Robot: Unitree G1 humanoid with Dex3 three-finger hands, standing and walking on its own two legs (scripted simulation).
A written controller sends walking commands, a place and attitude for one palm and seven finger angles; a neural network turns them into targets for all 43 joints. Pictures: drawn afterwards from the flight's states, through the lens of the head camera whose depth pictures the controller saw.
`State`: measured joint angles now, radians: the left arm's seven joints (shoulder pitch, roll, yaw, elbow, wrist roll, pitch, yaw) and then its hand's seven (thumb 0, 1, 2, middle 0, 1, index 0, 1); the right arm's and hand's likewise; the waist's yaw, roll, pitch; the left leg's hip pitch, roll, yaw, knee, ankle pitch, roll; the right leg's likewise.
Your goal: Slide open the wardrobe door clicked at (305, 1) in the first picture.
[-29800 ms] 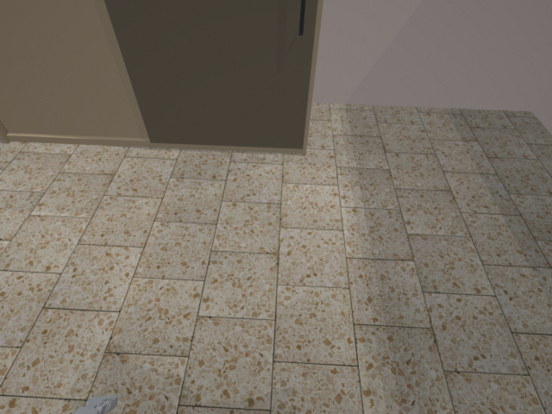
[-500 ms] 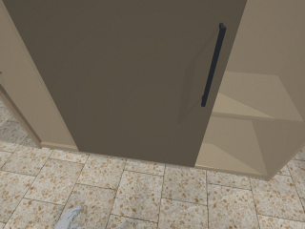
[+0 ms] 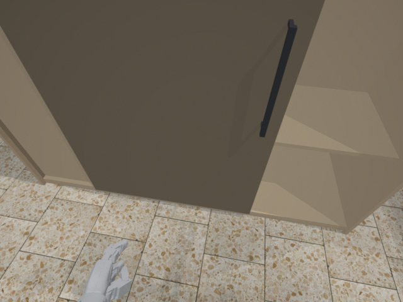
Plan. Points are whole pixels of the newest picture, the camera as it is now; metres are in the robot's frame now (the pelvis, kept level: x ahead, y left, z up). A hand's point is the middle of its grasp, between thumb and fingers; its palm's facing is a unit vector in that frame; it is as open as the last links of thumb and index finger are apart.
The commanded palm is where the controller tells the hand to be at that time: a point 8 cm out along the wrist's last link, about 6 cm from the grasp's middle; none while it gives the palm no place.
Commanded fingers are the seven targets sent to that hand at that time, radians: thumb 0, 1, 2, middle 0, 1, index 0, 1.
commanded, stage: let the arm hang, fingers relaxed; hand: right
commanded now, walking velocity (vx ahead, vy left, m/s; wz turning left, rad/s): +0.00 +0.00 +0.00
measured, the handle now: (274, 87) +0.64 -0.17 +0.09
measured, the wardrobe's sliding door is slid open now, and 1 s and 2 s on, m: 0.50 0.50 0.50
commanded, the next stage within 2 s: look to check the result in 1.18 s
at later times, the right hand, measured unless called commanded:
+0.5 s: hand out of the picture -0.08 -0.17 -0.18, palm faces +0.05 +0.99 -0.14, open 7.1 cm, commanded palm none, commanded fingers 0.00 -0.90 -0.90 0.20 0.30 0.20 0.30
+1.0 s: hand out of the picture -0.04 -0.18 -0.18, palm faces +0.06 +0.98 -0.17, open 7.3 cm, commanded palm none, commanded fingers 0.00 -0.90 -0.90 0.20 0.30 0.20 0.30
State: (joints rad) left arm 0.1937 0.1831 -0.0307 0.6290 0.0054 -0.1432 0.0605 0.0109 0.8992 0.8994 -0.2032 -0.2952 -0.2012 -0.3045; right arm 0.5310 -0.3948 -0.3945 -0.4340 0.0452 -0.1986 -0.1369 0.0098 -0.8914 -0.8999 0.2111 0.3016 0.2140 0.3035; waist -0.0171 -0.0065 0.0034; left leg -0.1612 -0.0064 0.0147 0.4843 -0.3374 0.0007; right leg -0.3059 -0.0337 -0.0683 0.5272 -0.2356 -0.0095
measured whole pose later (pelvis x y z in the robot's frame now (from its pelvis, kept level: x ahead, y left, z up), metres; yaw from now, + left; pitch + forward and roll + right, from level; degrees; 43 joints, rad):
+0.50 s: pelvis -0.03 +0.00 +0.00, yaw -3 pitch +0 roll +2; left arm 0.27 0.20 -0.01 1.06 0.03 0.04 0.02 0.01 0.91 0.90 -0.20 -0.29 -0.20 -0.30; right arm 0.34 -0.18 0.01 1.08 -0.02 0.05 -0.01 0.01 -0.97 -0.90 0.21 0.30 0.21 0.30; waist 0.00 0.02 0.07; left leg -0.18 0.00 0.08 0.48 -0.29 0.01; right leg -0.34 -0.02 -0.01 0.52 -0.17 -0.02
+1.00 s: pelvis -0.04 -0.02 +0.00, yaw -2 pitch -1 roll +1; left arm 0.28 0.13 0.01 1.13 0.03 0.02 0.03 0.01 0.92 0.90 -0.20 -0.29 -0.20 -0.30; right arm 0.27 -0.13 -0.01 1.12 -0.02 0.01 -0.03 0.00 -0.91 -0.90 0.20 0.30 0.20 0.30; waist 0.01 -0.01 0.03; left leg -0.16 0.03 0.05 0.46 -0.28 -0.02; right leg -0.30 0.01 -0.04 0.46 -0.15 -0.04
